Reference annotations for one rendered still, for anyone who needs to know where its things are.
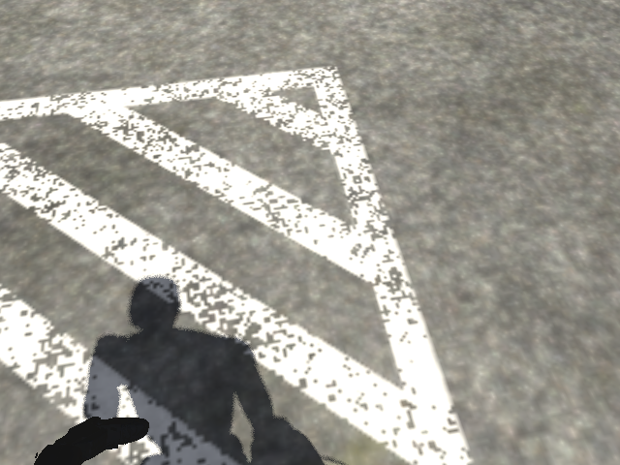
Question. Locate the robot left hand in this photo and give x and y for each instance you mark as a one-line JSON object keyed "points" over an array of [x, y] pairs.
{"points": [[91, 437]]}

